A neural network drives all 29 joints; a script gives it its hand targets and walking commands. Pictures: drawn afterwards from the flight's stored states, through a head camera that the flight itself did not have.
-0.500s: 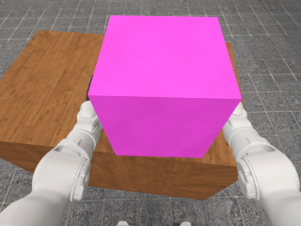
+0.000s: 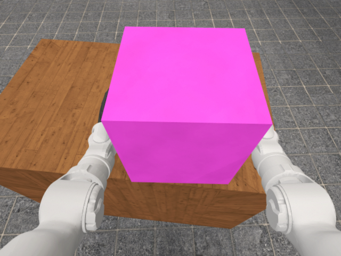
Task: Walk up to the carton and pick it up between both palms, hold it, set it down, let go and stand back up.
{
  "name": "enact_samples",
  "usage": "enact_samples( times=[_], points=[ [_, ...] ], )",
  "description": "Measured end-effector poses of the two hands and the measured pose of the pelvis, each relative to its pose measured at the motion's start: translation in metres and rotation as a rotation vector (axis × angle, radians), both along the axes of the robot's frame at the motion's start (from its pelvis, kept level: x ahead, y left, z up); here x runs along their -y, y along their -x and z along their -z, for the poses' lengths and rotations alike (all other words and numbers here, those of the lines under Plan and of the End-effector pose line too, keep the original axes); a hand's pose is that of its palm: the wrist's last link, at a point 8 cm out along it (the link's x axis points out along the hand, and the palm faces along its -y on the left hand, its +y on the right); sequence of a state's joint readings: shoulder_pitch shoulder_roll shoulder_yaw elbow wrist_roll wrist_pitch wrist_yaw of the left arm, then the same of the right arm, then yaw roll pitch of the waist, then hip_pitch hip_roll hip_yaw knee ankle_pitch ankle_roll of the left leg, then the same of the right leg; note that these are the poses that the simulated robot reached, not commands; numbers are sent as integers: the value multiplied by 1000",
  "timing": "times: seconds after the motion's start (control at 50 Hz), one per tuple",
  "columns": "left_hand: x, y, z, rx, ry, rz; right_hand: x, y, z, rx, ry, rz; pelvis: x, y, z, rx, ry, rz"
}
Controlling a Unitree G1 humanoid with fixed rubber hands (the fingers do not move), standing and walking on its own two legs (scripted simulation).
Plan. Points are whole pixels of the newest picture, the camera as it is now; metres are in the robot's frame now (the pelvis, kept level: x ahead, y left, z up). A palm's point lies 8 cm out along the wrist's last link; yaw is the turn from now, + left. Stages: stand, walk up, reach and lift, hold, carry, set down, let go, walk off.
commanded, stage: reach and lift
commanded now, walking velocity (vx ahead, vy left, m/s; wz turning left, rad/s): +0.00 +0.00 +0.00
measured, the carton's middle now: (181, 113) +0.45 -0.01 +0.04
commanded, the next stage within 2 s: none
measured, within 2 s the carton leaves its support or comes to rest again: leaves its support in 0.32 s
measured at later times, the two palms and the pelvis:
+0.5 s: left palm (106, 120) +0.42 +0.17 +0.06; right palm (259, 120) +0.41 -0.19 +0.07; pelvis +0.02 +0.01 +0.02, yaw -1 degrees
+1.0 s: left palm (104, 128) +0.40 +0.17 +0.05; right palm (259, 125) +0.40 -0.19 +0.06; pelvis +0.00 +0.00 +0.02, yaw -1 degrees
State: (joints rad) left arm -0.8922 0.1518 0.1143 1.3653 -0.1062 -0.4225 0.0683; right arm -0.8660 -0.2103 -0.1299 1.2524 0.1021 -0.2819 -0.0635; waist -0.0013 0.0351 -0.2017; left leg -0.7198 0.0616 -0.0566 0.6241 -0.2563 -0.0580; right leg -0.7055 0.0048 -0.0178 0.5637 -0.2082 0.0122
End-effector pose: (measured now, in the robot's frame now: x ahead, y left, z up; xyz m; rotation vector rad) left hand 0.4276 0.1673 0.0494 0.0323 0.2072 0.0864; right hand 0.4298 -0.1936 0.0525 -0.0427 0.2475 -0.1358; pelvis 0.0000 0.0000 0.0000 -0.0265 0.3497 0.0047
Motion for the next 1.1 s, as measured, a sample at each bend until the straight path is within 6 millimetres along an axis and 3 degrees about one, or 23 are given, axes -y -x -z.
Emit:
enact_samples(
  times=[0.42, 0.64, 0.88, 1.1],
  points=[
    [0, 8, -4, 66, 19, 20, -1, 17, -9, 108, 122, -9, -12, -20, -21, 62, 1, 4],
    [-3, 20, -10, 139, 16, 18, -4, 29, -20, 185, 154, -5, -11, -11, -23, 65, 0, 12],
    [-3, 29, -9, 117, -15, 6, -5, 34, -15, 165, 140, -15, -4, 4, -22, 36, -9, 20],
    [-1, 31, -7, 58, -4, -8, -2, 32, -9, 108, 127, -25, 0, -1, -21, 30, -6, 15]
  ],
)
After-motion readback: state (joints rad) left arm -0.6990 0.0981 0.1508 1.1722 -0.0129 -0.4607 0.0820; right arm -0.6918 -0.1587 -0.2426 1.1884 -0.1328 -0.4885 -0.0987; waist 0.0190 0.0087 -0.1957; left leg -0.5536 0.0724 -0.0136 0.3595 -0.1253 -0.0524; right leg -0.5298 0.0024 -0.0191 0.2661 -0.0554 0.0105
